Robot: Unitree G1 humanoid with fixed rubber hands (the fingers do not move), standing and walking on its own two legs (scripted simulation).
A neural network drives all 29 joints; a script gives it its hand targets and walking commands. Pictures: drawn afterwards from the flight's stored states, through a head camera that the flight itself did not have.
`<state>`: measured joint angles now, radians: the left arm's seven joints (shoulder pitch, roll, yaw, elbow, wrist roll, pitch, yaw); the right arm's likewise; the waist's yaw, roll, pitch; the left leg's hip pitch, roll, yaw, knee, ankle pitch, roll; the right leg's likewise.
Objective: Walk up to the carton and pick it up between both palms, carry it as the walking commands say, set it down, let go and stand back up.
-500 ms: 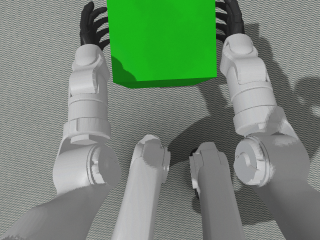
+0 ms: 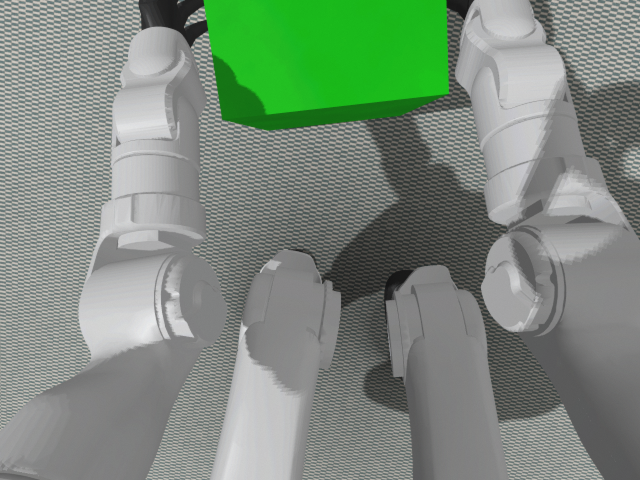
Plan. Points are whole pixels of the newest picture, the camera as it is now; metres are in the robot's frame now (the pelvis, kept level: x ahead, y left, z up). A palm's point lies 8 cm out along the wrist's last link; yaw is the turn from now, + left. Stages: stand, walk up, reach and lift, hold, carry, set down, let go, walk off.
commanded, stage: set down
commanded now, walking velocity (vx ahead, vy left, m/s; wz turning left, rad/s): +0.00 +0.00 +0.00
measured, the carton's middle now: (324, 20) +0.56 +0.09 -0.26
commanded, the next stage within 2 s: none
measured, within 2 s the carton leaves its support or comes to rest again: rests again in 0.50 s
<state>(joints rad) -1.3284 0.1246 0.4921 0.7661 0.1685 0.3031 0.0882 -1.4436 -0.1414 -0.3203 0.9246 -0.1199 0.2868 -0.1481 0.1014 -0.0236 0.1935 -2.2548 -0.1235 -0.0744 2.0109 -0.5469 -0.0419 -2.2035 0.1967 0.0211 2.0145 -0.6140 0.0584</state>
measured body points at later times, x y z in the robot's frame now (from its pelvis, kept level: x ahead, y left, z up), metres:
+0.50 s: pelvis -0.01 -0.01 -0.03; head +0.37 +0.03 +0.19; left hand +0.52 +0.24 -0.21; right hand +0.58 -0.05 -0.21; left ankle +0.10 +0.11 -0.39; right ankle +0.09 -0.11 -0.39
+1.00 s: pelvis +0.00 -0.01 -0.04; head +0.37 +0.03 +0.20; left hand +0.52 +0.24 -0.21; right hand +0.58 -0.06 -0.21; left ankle +0.10 +0.11 -0.39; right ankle +0.09 -0.11 -0.39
